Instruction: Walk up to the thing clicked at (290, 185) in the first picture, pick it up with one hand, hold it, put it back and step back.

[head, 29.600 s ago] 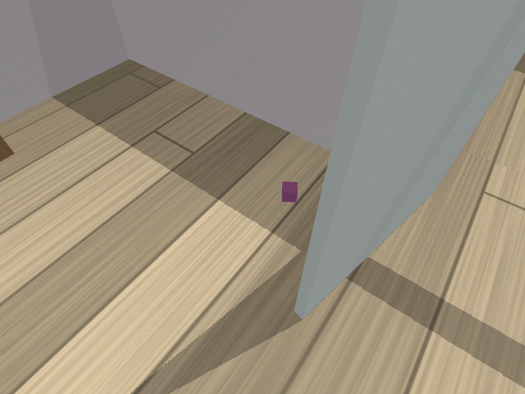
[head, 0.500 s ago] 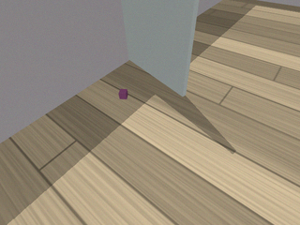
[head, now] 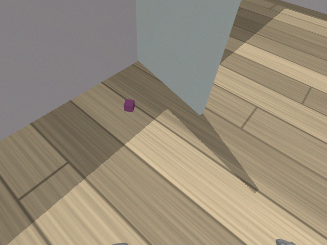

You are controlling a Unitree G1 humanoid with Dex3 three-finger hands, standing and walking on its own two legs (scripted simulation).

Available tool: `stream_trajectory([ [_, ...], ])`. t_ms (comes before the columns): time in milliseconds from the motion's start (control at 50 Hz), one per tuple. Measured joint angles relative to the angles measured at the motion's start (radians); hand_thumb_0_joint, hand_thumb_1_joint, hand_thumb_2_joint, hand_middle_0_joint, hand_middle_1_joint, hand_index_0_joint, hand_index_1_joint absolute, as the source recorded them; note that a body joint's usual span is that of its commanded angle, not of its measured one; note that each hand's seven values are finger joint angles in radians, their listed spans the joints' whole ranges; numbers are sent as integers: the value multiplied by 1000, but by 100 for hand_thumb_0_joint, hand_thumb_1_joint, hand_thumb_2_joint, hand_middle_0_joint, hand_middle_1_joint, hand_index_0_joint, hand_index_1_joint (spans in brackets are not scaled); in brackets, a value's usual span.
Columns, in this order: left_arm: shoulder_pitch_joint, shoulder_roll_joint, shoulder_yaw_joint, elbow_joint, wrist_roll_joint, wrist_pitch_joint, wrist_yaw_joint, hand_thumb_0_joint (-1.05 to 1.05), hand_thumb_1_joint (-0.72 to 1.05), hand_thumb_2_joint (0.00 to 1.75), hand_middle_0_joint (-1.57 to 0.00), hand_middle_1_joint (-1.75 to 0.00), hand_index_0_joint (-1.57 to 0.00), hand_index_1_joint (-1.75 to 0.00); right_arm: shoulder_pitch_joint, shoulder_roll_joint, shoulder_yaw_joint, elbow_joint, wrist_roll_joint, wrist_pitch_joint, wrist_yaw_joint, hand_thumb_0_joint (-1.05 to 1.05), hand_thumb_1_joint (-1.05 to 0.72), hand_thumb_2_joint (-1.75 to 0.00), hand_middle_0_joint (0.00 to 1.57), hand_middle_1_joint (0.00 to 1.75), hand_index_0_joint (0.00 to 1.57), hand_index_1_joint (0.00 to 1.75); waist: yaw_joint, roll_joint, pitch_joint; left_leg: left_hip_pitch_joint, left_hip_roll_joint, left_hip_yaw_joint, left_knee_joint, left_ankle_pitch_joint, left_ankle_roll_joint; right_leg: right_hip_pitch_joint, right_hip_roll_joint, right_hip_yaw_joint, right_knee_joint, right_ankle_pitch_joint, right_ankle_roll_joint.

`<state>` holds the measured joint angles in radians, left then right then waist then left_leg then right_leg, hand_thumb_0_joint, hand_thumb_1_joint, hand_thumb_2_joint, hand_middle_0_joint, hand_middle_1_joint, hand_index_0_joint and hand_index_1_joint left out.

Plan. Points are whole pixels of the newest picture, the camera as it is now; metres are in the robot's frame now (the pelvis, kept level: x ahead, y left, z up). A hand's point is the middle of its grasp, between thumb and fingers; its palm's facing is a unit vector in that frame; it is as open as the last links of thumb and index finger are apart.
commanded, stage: walk up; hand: left
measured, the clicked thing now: (129, 105) +1.21 +0.22 -0.73
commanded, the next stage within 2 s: none
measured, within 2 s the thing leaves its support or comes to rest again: neither
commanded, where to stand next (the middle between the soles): +0.81 +0.00 m, yaw -2 degrees
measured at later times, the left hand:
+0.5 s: hand (79, 181) +0.31 +0.25 -0.11, palm faces -0.04 -0.91 -0.41, open 7.4 cm
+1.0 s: hand (89, 122) +0.54 +0.27 -0.13, palm faces -0.12 -0.93 -0.36, open 7.4 cm
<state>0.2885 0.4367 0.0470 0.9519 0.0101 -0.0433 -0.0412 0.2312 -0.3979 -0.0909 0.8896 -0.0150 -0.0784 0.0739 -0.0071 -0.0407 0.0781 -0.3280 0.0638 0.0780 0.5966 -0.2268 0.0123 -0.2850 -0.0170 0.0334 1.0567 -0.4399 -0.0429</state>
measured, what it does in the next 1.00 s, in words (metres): walks ahead: right foot, then left foot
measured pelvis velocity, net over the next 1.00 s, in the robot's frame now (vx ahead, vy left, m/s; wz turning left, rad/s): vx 0.46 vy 0.00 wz -0.04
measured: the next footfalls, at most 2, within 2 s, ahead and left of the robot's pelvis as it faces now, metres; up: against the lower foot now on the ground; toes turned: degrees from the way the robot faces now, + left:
right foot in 0.30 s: +0.30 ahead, -0.16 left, +0.00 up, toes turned -7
left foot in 0.66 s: +0.47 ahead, +0.12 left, +0.00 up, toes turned +5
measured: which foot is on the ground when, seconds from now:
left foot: down 0.00-0.32, up 0.34-0.64, down 0.66-1.00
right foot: up 0.00-0.28, down 0.30-0.70, up 0.72-1.00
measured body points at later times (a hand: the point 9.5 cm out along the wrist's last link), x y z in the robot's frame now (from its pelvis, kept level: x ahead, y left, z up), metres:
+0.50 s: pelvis +0.24 -0.03 +0.00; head +0.26 -0.06 +0.45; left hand +0.31 +0.29 -0.09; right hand +0.31 -0.35 -0.12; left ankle +0.27 +0.11 -0.68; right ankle +0.26 -0.15 -0.73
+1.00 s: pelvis +0.46 +0.00 +0.01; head +0.48 +0.00 +0.46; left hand +0.55 +0.32 -0.10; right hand +0.48 -0.33 -0.10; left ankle +0.43 +0.12 -0.73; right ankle +0.56 -0.15 -0.70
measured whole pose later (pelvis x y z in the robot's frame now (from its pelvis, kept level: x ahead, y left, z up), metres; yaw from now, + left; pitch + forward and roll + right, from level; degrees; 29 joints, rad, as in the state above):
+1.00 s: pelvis +0.46 +0.00 +0.01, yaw -2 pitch -2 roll +1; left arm 0.26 0.43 0.05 0.90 0.02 -0.05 -0.07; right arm 0.34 -0.42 -0.05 0.85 0.00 -0.08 0.06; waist -0.03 -0.02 0.08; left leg -0.14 0.04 0.12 0.49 -0.31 0.01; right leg -0.48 -0.10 -0.04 0.72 -0.24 -0.02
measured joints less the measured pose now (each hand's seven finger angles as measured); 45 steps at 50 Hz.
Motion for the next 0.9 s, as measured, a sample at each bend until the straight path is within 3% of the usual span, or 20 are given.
stream_trajectory([
  [60,-11,10,-2,-11,-9,-9,-9,0,91,90,-21,-30,-20,-30,25,14,20,-11,10,-4,-9,1,-90,-89,20,30,20,30,-7,-19,-7,86,-11,26,-80,-6,-1,-118,-15,2,11,81,7],
  [140,-31,9,1,-27,-2,-7,-29,0,91,90,-20,-30,-20,-30,62,8,30,-19,6,-5,-12,1,-90,-89,20,30,20,30,-16,-9,-6,180,-18,47,-148,-34,3,-199,-59,-33,-169,131,39],
  [240,-64,-1,8,-36,7,-9,-49,0,91,90,-20,-30,-20,-30,105,-20,27,-16,7,3,-8,1,-90,-89,20,30,20,30,-32,32,-1,259,-8,48,-139,-120,-21,-193,-79,-66,-400,259,30],
  [280,-64,2,14,-42,8,-18,-49,0,91,90,-20,-30,-20,-30,124,-29,26,-10,9,13,-10,1,-90,-89,20,30,20,30,-31,48,-11,270,6,42,-77,-190,-33,-147,-66,-86,-460,284,20],
  [340,-71,-5,28,-60,11,-41,-30,0,90,90,-20,-30,-20,-30,120,-36,27,7,11,32,-23,1,-90,-89,20,30,20,30,-15,87,-5,174,32,-23,237,-267,8,-124,-34,-111,-394,232,24],
  [380,-67,-23,18,-73,1,-46,-21,0,91,90,-20,-30,-20,-30,96,-39,31,19,13,44,-28,1,-90,-89,20,30,20,30,0,102,3,70,2,-66,443,-252,19,-95,-32,-116,-384,192,18],
  [420,-53,-41,7,-80,-3,-46,-15,0,91,90,-21,-30,-20,-30,70,-45,33,19,19,43,-27,1,-90,-89,20,30,20,30,12,118,7,-19,-4,-73,508,-207,23,-47,-29,-121,-426,186,17],
  [580,33,-28,-1,-82,9,-43,-13,0,90,90,-21,-30,-21,-30,16,-32,25,-17,5,29,8,1,-90,-89,20,30,20,30,47,95,1,-161,35,-54,169,-63,-4,97,-28,-127,-534,134,34],
  [660,71,-4,-2,-76,8,-32,-13,0,90,90,-21,-30,-21,-30,12,-34,16,-19,-2,19,15,1,-90,-89,20,30,20,30,53,66,-13,-104,21,-23,9,19,3,140,-48,-125,-477,37,59],
  [680,77,4,-2,-71,9,-27,-11,0,90,90,-21,-30,-21,-30,9,-33,13,-20,-3,11,12,1,-90,-89,20,30,20,30,50,46,-12,-89,5,-12,9,66,5,136,-68,-116,-425,-1,52],
  [700,76,6,-1,-62,7,-20,-7,0,90,90,-21,-30,-21,-30,5,-32,9,-25,-7,3,7,1,-90,-89,20,30,20,30,47,27,-8,-86,-8,4,43,46,7,106,-86,-96,-331,-10,35],
  [780,44,6,-12,-30,-2,0,6,0,90,90,-21,-30,-20,-30,14,-13,17,-49,14,-8,-10,1,-90,-89,20,30,20,30,16,11,-1,-25,-11,14,53,-29,17,-68,-30,-11,33,-1,0],
  [820,29,12,-10,-33,-7,-6,4,0,91,90,-21,-30,-20,-30,32,-1,29,-49,17,-9,-17,1,-90,-89,20,30,20,30,10,-7,-2,28,-17,23,-1,-28,15,-132,-38,-15,40,47,0],
  [900,2,10,-3,-49,-4,-8,-14,0,91,90,-20,-30,-20,-30,69,-1,40,-45,11,-7,-19,1,-90,-89,20,30,20,30,-1,-14,-1,113,-27,35,-80,-36,16,-202,-72,-41,-107,109,25],
])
